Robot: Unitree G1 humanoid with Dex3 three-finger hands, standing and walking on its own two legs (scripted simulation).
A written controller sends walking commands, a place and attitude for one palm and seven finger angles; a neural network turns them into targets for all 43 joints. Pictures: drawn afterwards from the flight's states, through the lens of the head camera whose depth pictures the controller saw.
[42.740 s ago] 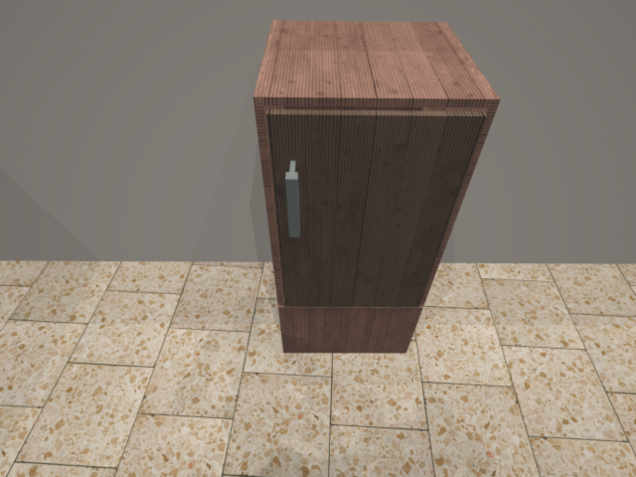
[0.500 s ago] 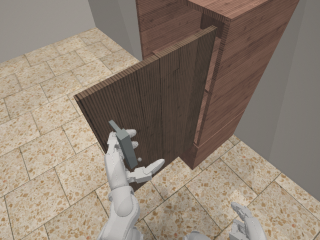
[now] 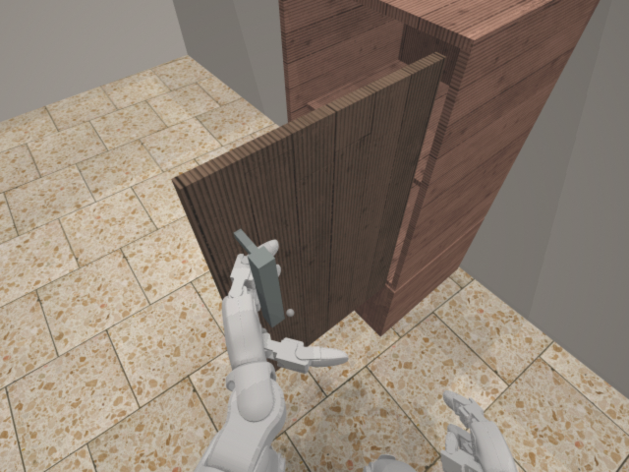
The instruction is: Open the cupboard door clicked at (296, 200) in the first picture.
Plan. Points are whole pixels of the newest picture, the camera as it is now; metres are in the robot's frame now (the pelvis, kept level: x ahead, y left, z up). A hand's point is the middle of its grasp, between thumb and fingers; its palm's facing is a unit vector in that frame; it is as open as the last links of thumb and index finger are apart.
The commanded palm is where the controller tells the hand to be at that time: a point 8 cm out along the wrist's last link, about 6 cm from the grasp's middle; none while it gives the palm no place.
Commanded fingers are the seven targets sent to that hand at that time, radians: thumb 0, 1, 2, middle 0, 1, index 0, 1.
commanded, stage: slide the hand sideways off the handle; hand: left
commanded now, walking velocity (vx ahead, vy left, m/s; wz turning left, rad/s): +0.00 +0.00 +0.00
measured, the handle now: (259, 280) +0.34 +0.09 +0.05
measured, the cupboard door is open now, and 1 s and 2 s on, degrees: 89 92 92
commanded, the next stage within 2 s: draw the hand back to the body in 1.18 s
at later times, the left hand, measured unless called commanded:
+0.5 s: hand (280, 356) +0.25 +0.06 +0.04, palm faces -0.11 -0.99 +0.00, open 16.2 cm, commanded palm +0.23 +0.12 +0.04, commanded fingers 0.00 -0.50 0.30 -0.15 -0.30 -0.15 -0.30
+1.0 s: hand (235, 390) +0.21 +0.10 +0.04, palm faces -0.06 -1.00 -0.02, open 16.1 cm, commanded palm +0.19 +0.17 +0.04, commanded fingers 0.00 -0.50 0.30 -0.15 -0.30 -0.15 -0.30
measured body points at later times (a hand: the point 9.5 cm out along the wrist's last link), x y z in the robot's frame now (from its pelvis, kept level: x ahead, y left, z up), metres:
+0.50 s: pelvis +0.00 +0.02 -0.01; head +0.05 +0.01 +0.44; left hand +0.25 +0.11 +0.05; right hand +0.16 -0.21 -0.10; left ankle +0.03 +0.13 -0.66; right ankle +0.01 -0.10 -0.66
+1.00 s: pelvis +0.01 +0.00 -0.02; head +0.07 -0.01 +0.43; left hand +0.21 +0.16 +0.05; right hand +0.19 -0.22 -0.09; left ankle +0.03 +0.13 -0.66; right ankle +0.01 -0.10 -0.66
